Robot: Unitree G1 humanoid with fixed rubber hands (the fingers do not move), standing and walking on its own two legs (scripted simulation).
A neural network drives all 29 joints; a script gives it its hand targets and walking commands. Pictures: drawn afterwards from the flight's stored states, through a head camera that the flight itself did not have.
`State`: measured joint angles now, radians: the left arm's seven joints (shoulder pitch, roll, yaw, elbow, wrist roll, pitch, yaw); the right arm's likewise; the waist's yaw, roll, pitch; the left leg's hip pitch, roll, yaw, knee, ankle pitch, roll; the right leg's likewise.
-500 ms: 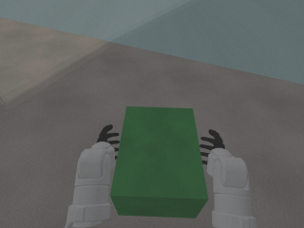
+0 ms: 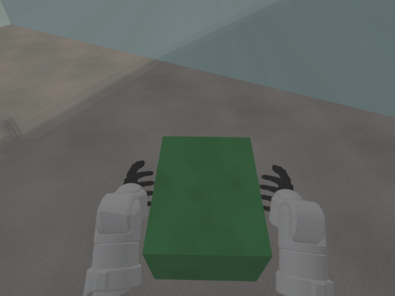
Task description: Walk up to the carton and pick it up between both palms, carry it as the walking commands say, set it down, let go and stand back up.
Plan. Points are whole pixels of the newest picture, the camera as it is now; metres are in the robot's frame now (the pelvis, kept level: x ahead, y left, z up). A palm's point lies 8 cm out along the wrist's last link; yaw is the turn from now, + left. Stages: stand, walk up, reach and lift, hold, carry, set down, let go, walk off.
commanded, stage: carry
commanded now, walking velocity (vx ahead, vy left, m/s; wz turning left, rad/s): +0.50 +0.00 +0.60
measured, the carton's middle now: (205, 203) +0.33 -0.01 +0.01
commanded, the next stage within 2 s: none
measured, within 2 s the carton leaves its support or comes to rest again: neither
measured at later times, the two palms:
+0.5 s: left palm (84, 149) +0.47 +0.32 +0.04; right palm (191, 135) +0.54 +0.03 +0.04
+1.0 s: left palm (53, 95) +0.69 +0.49 +0.08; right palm (137, 75) +0.86 +0.25 +0.07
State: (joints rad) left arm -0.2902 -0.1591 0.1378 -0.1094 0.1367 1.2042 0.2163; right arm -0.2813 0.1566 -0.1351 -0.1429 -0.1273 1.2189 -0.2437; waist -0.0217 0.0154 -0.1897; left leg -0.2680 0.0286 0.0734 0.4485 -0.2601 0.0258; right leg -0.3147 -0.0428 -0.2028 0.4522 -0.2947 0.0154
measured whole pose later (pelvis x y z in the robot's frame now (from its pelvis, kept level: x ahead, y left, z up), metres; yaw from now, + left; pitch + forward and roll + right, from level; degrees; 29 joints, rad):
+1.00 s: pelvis +0.54 +0.20 +0.00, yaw +37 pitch +4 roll +1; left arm -0.30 -0.16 0.12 -0.17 0.12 1.19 0.23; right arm -0.28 0.16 -0.15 -0.23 -0.09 1.22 -0.27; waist 0.00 0.01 -0.04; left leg -0.46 0.02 0.08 1.06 -0.35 0.05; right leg -0.28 -0.14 -0.28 0.43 -0.22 0.00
